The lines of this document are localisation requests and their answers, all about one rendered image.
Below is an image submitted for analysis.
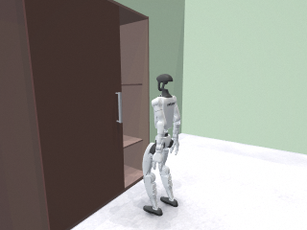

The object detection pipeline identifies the left robot hand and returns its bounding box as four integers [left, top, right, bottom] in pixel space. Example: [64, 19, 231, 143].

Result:
[152, 151, 163, 172]

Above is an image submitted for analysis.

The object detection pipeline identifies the right robot hand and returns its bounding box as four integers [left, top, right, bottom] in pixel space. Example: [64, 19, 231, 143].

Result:
[170, 139, 179, 155]

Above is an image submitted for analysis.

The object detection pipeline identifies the left robot upper arm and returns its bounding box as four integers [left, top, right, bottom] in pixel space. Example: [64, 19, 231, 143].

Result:
[152, 97, 167, 128]

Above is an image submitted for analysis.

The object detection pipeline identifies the robot right thigh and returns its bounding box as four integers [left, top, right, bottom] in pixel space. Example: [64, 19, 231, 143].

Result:
[159, 139, 174, 176]

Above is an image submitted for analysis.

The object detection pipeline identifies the handle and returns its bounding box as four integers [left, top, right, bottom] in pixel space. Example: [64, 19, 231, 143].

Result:
[115, 92, 123, 124]

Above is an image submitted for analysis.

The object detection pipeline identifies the right robot upper arm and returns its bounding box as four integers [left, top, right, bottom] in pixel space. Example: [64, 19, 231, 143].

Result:
[173, 96, 180, 123]

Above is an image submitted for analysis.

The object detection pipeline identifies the robot torso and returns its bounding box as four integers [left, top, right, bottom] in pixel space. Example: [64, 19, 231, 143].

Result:
[153, 94, 175, 149]

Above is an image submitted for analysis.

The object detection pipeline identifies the right robot forearm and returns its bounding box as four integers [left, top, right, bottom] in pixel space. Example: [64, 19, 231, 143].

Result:
[172, 120, 181, 140]

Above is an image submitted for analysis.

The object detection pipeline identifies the left robot forearm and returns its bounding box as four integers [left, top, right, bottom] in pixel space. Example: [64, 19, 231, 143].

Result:
[155, 121, 166, 152]

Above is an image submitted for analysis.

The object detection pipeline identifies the wardrobe door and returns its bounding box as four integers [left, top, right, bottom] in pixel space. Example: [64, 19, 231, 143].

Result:
[22, 0, 125, 230]
[0, 0, 49, 230]

